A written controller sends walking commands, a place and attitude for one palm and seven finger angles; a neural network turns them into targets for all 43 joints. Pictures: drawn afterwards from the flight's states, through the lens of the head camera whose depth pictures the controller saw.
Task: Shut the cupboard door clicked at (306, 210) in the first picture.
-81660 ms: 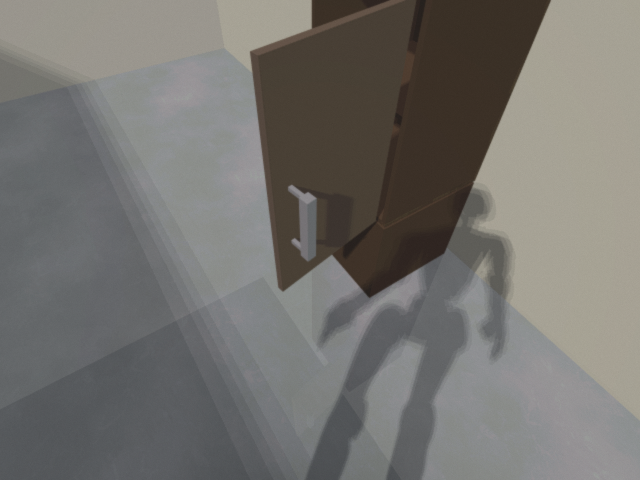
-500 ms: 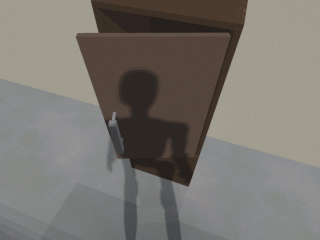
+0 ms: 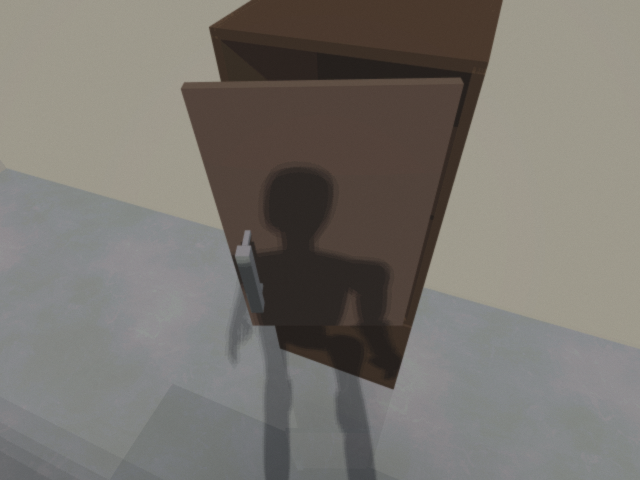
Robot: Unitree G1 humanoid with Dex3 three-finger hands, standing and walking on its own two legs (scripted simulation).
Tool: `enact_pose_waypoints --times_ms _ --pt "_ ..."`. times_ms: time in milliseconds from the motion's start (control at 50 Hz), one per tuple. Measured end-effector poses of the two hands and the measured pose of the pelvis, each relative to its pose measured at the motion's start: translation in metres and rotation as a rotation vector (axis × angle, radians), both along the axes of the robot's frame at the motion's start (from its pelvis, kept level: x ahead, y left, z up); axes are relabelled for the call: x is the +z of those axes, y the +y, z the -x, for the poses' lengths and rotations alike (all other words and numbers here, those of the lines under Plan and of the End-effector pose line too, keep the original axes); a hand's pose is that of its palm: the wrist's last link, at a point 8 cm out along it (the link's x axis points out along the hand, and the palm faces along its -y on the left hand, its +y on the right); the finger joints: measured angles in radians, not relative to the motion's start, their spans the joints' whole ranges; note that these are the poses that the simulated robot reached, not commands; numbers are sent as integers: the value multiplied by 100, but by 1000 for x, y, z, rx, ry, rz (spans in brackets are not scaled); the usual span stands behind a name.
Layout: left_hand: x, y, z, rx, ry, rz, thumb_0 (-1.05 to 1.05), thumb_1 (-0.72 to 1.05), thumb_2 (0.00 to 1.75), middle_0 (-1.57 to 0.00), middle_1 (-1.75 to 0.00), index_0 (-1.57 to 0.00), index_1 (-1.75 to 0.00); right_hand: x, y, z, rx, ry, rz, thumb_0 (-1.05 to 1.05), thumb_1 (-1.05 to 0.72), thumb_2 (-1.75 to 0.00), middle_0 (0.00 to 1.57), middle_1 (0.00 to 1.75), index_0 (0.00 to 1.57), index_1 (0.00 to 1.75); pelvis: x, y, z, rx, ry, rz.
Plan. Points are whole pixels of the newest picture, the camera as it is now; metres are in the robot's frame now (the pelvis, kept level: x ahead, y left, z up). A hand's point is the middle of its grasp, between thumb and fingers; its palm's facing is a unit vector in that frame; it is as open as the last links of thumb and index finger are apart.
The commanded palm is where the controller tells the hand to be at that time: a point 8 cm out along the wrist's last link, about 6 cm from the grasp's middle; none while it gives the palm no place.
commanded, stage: look again from close up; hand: left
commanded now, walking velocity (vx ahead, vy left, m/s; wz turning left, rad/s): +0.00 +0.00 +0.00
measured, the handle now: (252, 272) +0.49 +0.16 -0.10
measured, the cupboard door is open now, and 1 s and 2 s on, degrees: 21 21 21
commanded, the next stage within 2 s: shuffle to correct the standing spot in 0.38 s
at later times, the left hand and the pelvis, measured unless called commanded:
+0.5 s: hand out of the picture -0.01 +0.25 -0.17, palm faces -0.02 -0.97 -0.24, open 7.4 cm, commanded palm none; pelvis -0.05 +0.05 +0.00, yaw +0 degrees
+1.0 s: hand out of the picture -0.09 +0.17 -0.19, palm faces +0.03 -0.99 -0.10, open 7.4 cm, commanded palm none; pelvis -0.02 +0.02 -0.01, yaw -2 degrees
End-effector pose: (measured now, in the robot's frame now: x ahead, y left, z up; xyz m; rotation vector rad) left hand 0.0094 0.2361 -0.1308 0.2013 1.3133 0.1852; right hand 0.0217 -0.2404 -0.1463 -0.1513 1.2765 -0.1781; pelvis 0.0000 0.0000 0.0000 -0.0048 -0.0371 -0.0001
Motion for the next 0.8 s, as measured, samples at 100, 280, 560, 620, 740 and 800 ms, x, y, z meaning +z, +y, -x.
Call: enact_pose_waypoints --times_ms 100,280,560,620,740,800 --pt "-3 18 2 -5 -41 -13 1 91 90 -20 -30 -20 -30 10 -1 -18 16 -86 29 1 -91 -89 20 30 20 30 -2 8 8 -2 -19 -2" --pt "-6 41 1 -39 -87 9 1 91 90 -20 -30 -20 -30 27 10 -20 60 -135 68 0 -91 -89 20 30 20 30 0 27 29 -9 -22 10" --pt "-8 64 41 -34 7 10 1 91 90 -20 -30 -20 -30 21 36 26 40 -21 45 1 -90 -89 20 30 21 30 2 48 47 -6 -3 10" --pt "-9 61 56 -25 51 19 1 91 90 -20 -30 -20 -30 18 42 35 21 8 29 1 -90 -89 20 30 21 30 3 49 46 -11 -1 11" --pt "-11 39 86 -3 140 56 1 91 90 -20 -30 -20 -30 10 46 51 -19 47 -1 1 -90 -89 20 30 21 30 2 40 44 -28 -3 12" --pt "-11 24 98 16 171 74 1 91 90 -20 -30 -20 -30 7 42 55 -33 64 -8 0 -90 -89 20 30 21 30 2 32 43 -30 -2 13"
